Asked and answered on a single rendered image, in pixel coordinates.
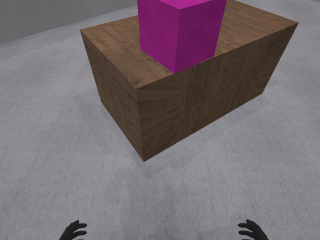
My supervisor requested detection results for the left robot hand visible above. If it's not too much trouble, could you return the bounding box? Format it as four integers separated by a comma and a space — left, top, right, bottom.
59, 220, 87, 240

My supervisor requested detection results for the right robot hand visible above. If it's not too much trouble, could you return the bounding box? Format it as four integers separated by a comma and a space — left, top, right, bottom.
238, 219, 269, 240

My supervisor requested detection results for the pedestal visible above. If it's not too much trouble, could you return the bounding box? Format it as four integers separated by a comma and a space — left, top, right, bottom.
80, 0, 299, 162

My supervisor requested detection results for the carton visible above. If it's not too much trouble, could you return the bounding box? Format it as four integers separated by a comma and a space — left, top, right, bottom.
137, 0, 227, 74

